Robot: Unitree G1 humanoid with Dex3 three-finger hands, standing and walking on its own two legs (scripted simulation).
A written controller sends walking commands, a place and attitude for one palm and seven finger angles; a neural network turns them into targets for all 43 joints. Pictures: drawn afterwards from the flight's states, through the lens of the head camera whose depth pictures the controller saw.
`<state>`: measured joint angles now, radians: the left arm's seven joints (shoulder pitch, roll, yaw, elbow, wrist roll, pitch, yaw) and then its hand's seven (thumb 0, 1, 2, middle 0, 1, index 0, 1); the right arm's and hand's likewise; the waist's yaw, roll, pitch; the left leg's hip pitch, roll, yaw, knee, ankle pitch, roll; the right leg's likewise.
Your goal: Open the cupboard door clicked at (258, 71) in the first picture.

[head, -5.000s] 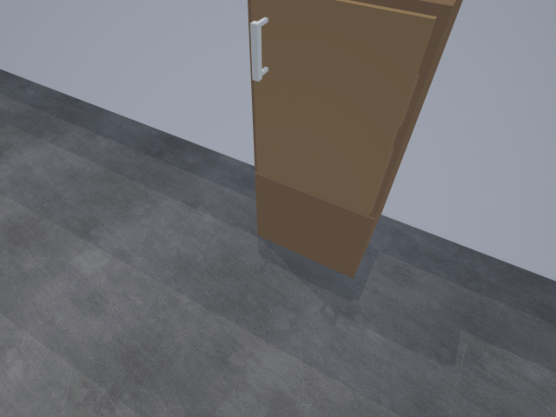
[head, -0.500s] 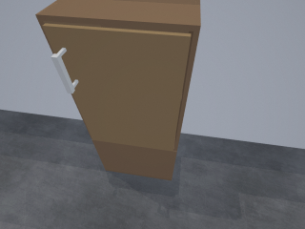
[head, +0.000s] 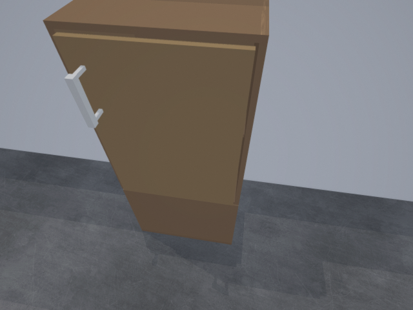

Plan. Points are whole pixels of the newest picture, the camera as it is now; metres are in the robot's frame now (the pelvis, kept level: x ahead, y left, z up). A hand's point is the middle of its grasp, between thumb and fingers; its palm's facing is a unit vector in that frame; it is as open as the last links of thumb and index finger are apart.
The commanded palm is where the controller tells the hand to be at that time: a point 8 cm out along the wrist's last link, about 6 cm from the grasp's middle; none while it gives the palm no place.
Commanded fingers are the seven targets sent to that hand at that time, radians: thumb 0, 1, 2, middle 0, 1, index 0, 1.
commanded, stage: look again from close up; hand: left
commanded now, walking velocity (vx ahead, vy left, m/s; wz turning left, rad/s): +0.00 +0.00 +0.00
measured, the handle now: (87, 97) +0.54 +0.32 +0.11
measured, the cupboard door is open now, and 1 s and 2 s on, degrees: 0 0 0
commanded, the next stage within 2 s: shuffle to correct the standing spot in 0.24 s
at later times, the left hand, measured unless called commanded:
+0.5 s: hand out of the picture -0.01 +0.17 -0.17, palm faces +0.05 -0.98 -0.20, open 7.4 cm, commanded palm none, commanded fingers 0.00 0.90 0.90 -0.20 -0.30 -0.20 -0.30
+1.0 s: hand out of the picture +0.01 +0.26 -0.18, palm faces -0.01 -0.96 -0.28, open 7.4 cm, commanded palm none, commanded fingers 0.00 0.90 0.90 -0.20 -0.30 -0.20 -0.30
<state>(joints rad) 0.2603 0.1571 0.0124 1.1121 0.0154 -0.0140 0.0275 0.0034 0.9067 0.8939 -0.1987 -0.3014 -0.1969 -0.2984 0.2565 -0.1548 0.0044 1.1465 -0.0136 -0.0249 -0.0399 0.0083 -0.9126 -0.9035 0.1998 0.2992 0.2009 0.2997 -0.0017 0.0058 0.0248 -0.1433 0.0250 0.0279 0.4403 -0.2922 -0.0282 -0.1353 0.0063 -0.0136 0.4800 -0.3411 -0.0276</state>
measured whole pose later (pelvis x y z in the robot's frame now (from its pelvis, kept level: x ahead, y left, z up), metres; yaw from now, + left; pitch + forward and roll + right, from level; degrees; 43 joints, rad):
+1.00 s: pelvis -0.03 +0.06 -0.01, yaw -4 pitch +1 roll +1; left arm 0.26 0.18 0.05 1.01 0.03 0.02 0.05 0.00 0.90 0.89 -0.20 -0.30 -0.20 -0.30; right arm 0.29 -0.17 -0.04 1.00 -0.03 0.04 -0.01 0.01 -0.91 -0.90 0.20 0.30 0.20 0.30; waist 0.01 0.01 0.05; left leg -0.27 -0.04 0.13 0.59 -0.34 0.05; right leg -0.29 -0.06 0.09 0.63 -0.36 0.05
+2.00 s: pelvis -0.04 +0.21 -0.01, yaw -5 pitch +1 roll +2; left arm 0.27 0.28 0.09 1.03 0.03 0.05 0.02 0.01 0.91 0.89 -0.20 -0.30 -0.19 -0.30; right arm 0.25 -0.13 -0.02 1.00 -0.04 -0.02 -0.02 0.01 -0.91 -0.90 0.20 0.30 0.20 0.30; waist 0.01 -0.10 0.03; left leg -0.27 0.04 0.02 0.55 -0.29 -0.05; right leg -0.41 -0.08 -0.01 0.99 -0.48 0.01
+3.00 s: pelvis -0.04 +0.22 +0.00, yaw -5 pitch -3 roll +0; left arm 0.29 0.21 0.00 1.08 0.02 -0.01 0.02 0.01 0.90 0.89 -0.20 -0.30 -0.20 -0.30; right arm 0.26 -0.22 0.01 1.10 -0.02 -0.01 -0.01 0.01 -0.91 -0.90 0.20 0.30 0.20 0.30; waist -0.01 0.00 0.01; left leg -0.17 -0.01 0.09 0.41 -0.19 0.05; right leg -0.15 0.02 -0.09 0.39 -0.20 -0.04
